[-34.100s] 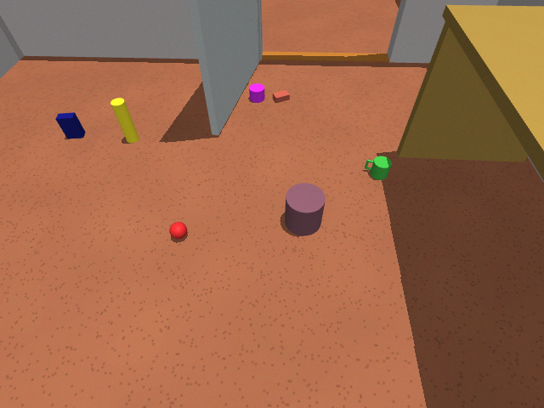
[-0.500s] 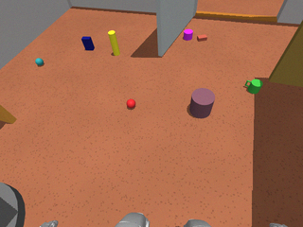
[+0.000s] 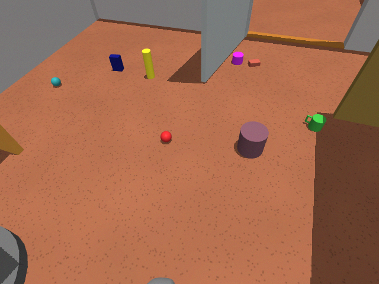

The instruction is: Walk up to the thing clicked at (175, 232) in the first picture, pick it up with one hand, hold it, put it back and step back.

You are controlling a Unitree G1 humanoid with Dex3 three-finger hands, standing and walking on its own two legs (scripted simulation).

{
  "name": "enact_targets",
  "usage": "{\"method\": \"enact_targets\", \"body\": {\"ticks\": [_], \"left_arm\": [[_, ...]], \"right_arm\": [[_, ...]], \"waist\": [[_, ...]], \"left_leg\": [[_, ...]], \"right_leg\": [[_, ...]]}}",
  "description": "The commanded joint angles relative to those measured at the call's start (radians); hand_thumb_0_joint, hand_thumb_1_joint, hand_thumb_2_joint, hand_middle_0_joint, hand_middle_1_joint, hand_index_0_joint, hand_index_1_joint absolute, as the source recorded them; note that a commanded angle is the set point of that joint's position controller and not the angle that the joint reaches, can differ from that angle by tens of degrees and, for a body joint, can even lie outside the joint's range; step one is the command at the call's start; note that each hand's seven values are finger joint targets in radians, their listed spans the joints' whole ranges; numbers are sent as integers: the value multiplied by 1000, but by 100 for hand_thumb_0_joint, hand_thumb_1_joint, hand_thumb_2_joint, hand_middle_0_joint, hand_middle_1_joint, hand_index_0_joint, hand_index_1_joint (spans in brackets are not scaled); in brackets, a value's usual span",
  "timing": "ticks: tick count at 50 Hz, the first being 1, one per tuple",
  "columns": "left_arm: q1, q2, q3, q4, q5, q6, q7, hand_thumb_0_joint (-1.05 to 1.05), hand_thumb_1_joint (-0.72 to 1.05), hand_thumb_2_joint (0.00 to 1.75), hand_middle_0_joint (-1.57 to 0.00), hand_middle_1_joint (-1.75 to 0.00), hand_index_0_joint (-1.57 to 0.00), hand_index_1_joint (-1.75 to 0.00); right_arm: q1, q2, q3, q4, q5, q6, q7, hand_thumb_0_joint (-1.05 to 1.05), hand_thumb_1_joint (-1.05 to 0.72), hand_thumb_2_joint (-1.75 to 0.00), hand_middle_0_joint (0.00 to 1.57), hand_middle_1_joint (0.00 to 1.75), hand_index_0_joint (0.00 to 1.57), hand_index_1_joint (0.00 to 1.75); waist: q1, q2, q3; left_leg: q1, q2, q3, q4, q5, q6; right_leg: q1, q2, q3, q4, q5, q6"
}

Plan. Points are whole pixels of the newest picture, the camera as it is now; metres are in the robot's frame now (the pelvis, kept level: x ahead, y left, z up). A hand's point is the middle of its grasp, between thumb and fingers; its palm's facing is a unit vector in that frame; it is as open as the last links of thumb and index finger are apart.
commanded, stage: step back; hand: left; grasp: from above
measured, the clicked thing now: (166, 136) +1.09 +0.22 -0.73
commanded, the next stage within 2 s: stand in 0.48 s
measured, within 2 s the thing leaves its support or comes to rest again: neither
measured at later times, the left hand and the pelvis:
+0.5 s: hand (78, 283) +0.14 +0.29 -0.14, palm faces -0.04 -0.94 -0.35, open 7.4 cm; pelvis +0.04 +0.03 +0.01, yaw -3 degrees
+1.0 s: hand out of the picture +0.11 +0.27 -0.14, palm faces -0.08 -0.94 -0.33, open 7.4 cm; pelvis +0.03 +0.03 +0.02, yaw -2 degrees
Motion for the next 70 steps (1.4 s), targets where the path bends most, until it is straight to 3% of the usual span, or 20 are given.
{"method": "enact_targets", "body": {"ticks": [1,3,4,5,6,7,8,10,12,17,22,27,31,37,39,43,56,63,67,70], "left_arm": [[-84,292,62,-87,-6,-30,26,0,90,90,-20,-30,-20,-30],[-135,282,49,-95,-13,-15,25,0,90,90,-20,-30,-20,-30],[-129,263,38,-95,-15,-8,24,0,90,90,-20,-30,-20,-30],[-113,233,23,-92,-20,-3,25,0,90,90,-20,-30,-20,-30],[-98,195,10,-88,-30,2,24,0,90,90,-20,-30,-20,-30],[-86,197,11,-74,-43,11,25,0,90,90,-20,-30,-20,-30],[-76,222,21,-48,-38,15,28,0,90,90,-20,-30,-20,-30],[-70,208,13,-26,-29,9,28,0,90,90,-20,-30,-20,-30],[-64,229,16,-2,-33,1,28,0,90,90,-20,-30,-20,-30],[-116,232,10,14,-35,-2,34,0,90,90,-20,-30,-20,-30],[-157,231,7,25,-30,4,36,0,90,90,-20,-30,-20,-30],[-180,211,-14,58,-30,3,31,0,90,90,-20,-30,-20,-30],[-205,217,-15,67,-29,4,29,0,90,90,-20,-30,-20,-30],[-200,218,-17,81,-26,-2,29,0,90,90,-20,-30,-20,-30],[-214,220,-16,81,-26,1,29,0,90,90,-20,-30,-20,-30],[-197,227,-16,89,-23,6,26,0,90,90,-20,-30,-20,-30],[-162,221,-22,90,-26,5,23,0,90,90,-20,-30,-20,-30],[-153,225,-25,86,-26,7,23,0,90,90,-20,-30,-20,-30],[-155,224,-28,83,-27,3,27,0,90,90,-20,-30,-20,-30],[-150,220,-30,86,-29,6,26,0,90,90,-20,-30,-20,-30]], "right_arm": [[-2,-154,-45,-47,-4,-31,-5,0,-90,-90,20,30,20,30],[-1,-139,-45,-28,-2,-33,-6,0,-90,-90,20,30,20,30],[1,-143,-47,-16,-2,-34,-9,0,-90,-90,20,30,20,30],[-10,-150,-45,-17,-5,-39,-15,0,-90,-90,20,30,20,30],[-33,-184,-46,-24,-9,-46,-21,0,-90,-90,20,30,20,30],[-90,-229,-45,-38,-3,-49,-21,0,-90,-90,20,30,20,30],[-124,-240,-43,-33,2,-48,-17,0,-90,-90,20,30,20,30],[-165,-212,-28,-22,3,-47,-16,0,-90,-90,20,30,20,30],[-178,-187,-20,-10,7,-49,-17,0,-90,-90,20,30,20,30],[-183,-176,-18,26,18,-51,-24,0,-90,-90,20,30,20,30],[-216,-159,-18,46,19,-43,-23,0,-90,-90,20,30,20,30],[-220,-159,-8,69,29,-48,-14,0,-90,-90,20,30,20,30],[-222,-155,-4,81,26,-46,-10,0,-90,-90,20,30,20,30],[-223,-162,-5,95,27,-46,-9,0,-90,-90,20,30,20,30],[-214,-159,-1,101,25,-43,-8,0,-90,-90,20,30,20,30],[-209,-156,-2,109,23,-40,-5,0,-90,-90,20,30,20,30],[-165,-170,1,122,21,-40,-4,0,-90,-90,20,30,20,30],[-153,-169,6,120,23,-40,-7,0,-90,-90,20,30,20,30],[-153,-169,8,119,24,-41,-7,0,-90,-90,20,30,20,30],[-155,-172,11,123,26,-40,-8,0,-90,-90,20,30,20,30]], "waist": [[-19,-181,-20],[-44,-186,-30],[-49,-160,-45],[-52,-125,-62],[-41,-33,-88],[-16,52,-91],[0,60,-64],[13,59,-60],[4,83,-89],[-16,24,-163],[-23,-20,-146],[-33,-26,-152],[-34,-33,-127],[-35,-30,-139],[-40,-27,-89],[-38,-41,-60],[-41,-23,-75],[-42,-40,-86],[-45,-48,-114],[-42,-25,-94]], "left_leg": [[9,44,39,-113,48,-6],[142,18,95,-268,159,-6],[216,4,94,-327,232,-3],[266,33,51,-387,304,5],[257,152,-108,-436,307,35],[130,255,-238,-507,158,107],[23,285,-237,-522,95,139],[46,228,-150,-487,223,92],[84,172,-79,-447,311,43],[230,152,-5,-392,615,31],[227,151,11,-432,531,25],[297,149,-1,-479,583,19],[285,145,4,-520,521,11],[299,143,10,-528,533,6],[254,135,9,-559,412,0],[240,129,0,-584,287,-3],[239,134,-12,-578,286,4],[262,135,-5,-564,347,3],[279,141,1,-535,464,7],[273,139,4,-541,437,6]], "right_leg": [[-28,-253,263,-218,45,-129],[-107,-216,190,-164,86,-106],[-141,-191,169,-114,117,-83],[-156,-165,142,-62,185,-55],[-168,-113,119,-23,141,-15],[-93,-40,68,44,-77,9],[14,-38,50,66,-153,10],[56,-57,79,-52,-30,-1],[73,-78,113,-81,111,-5],[93,-110,116,-107,340,1],[108,-118,124,-145,333,5],[127,-135,119,-206,350,19],[130,-139,119,-242,277,22],[156,-151,120,-266,319,23],[129,-144,123,-290,201,26],[83,-140,130,-314,78,19],[76,-140,131,-307,87,16],[71,-141,131,-296,130,14],[104,-147,123,-279,237,17],[98,-146,128,-289,217,19]]}}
